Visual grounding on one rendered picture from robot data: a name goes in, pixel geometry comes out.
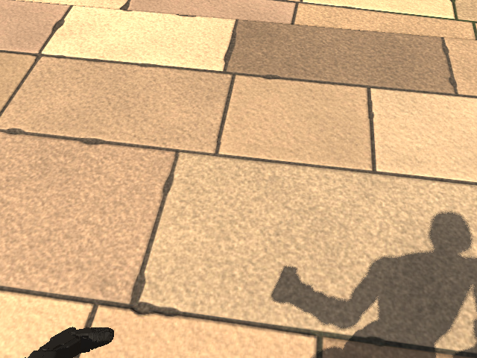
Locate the robot left hand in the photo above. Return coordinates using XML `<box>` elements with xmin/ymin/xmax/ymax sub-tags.
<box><xmin>25</xmin><ymin>327</ymin><xmax>114</xmax><ymax>358</ymax></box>

